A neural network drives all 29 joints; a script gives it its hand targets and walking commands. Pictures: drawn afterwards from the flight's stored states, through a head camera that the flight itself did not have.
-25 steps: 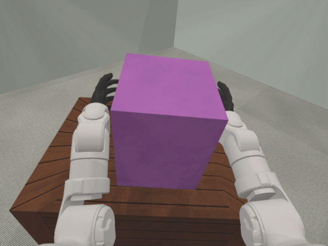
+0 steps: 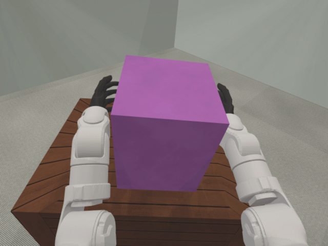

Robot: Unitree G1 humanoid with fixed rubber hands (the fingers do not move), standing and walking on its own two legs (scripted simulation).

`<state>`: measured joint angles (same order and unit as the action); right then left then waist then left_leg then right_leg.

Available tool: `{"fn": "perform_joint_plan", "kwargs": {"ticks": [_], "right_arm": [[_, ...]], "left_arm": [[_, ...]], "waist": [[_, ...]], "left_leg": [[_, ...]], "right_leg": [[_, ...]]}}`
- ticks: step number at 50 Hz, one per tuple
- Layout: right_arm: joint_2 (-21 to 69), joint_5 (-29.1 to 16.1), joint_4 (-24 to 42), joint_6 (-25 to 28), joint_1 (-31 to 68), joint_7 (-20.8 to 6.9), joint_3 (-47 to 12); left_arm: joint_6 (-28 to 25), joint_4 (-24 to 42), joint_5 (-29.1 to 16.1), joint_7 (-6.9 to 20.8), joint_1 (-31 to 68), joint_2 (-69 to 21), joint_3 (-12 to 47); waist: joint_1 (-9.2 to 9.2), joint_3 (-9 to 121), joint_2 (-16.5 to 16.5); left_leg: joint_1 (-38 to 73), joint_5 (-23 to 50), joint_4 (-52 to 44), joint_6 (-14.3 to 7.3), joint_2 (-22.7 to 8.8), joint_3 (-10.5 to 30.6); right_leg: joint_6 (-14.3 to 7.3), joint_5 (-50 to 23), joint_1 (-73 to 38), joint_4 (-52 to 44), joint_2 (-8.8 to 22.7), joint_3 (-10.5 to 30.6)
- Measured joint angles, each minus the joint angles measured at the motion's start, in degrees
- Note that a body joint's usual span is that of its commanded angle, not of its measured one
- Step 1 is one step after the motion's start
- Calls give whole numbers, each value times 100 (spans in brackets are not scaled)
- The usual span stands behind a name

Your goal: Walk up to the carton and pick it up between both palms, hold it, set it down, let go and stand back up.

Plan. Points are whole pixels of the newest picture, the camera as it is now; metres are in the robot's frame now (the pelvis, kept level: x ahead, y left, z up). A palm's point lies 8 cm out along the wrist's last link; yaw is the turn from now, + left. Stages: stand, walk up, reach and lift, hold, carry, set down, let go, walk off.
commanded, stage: hold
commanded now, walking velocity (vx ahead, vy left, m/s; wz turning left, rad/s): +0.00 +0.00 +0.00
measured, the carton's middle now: (162, 126) +0.36 +0.00 +0.15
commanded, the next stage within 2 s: none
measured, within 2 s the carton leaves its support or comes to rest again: neither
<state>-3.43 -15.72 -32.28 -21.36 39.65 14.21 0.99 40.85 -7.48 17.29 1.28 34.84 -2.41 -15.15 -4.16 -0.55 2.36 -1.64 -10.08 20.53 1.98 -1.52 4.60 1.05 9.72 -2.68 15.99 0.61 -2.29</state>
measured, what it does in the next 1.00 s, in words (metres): stands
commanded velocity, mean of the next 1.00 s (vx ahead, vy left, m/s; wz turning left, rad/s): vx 0.00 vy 0.00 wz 0.00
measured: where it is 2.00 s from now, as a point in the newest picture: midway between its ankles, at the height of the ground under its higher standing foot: outside the picture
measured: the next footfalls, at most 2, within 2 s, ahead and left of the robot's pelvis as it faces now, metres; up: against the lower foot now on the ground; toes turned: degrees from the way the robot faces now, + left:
none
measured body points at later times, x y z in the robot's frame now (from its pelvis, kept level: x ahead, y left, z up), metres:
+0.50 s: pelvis +0.00 +0.00 +0.00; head -0.06 +0.03 +0.44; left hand +0.37 +0.15 +0.20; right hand +0.38 -0.14 +0.19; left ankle +0.03 +0.14 -0.75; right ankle +0.00 -0.13 -0.75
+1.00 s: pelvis +0.00 +0.00 +0.00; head -0.06 +0.02 +0.45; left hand +0.37 +0.15 +0.20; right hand +0.38 -0.15 +0.19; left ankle +0.03 +0.14 -0.75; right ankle +0.00 -0.13 -0.75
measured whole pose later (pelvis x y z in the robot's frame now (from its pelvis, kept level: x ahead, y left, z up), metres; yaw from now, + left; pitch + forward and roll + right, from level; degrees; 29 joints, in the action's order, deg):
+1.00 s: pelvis +0.00 +0.00 +0.00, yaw +0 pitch -8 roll -1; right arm -3.3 -15.4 -32.3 -21.2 40.0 14.4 1.1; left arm 40.6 -7.8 16.8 1.2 35.1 -2.1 -15.3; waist -4.2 -0.2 2.7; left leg -2.1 -9.7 20.0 2.1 -1.6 4.7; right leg 0.8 9.7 -2.1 15.9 0.4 -2.3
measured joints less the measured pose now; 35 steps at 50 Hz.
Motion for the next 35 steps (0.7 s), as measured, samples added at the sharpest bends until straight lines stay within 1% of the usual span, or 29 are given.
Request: {"fn": "perform_joint_plan", "kwargs": {"ticks": [12, 18, 24, 29, 35], "right_arm": [[23, 85, -182, -29, 133, -1, 80], [18, -5, -112, -3, 104, 38, 22], [29, -7, -84, -12, 47, 28, 10], [63, 27, -137, 22, 54, -19, 116], [-4, 24, -57, 17, 19, -15, 39]], "left_arm": [[-57, -280, -37, 19, 155, 25, -103], [-52, -158, -61, 16, 77, 49, -63], [-10, -87, -33, 19, 7, 42, -27], [18, -122, 19, 11, 64, 32, -9], [-7, -95, 37, -2, 59, -4, 6]], "waist": [[30, 57, 33], [27, 66, 47], [6, 67, 69], [5, 53, 50], [10, 23, 14]], "left_leg": [[-57, 54, -62, 10, -8, -20], [-45, 29, -36, 5, -9, -20], [2, -2, -6, -7, 5, -13], [-15, -5, 11, -15, 18, -15], [-11, 11, -9, -17, 17, -17]], "right_leg": [[-13, -15, 100, 20, -6, 22], [-7, -15, 63, -6, -9, 21], [4, 4, -5, -9, 2, 13], [11, 18, 18, 24, 14, 16], [11, 0, 14, 3, 12, 18]]}}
